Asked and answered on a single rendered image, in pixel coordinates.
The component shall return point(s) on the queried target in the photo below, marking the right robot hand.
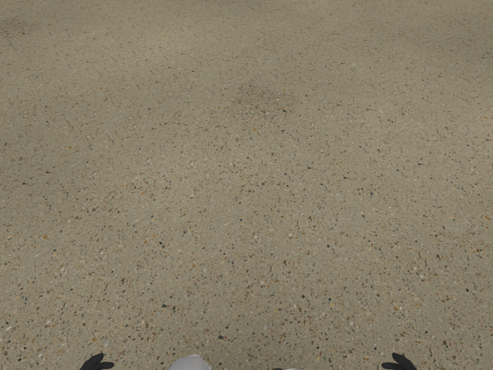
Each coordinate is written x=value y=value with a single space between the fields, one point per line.
x=403 y=363

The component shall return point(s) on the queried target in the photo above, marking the left robot hand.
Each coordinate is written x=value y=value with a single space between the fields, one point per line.
x=94 y=363

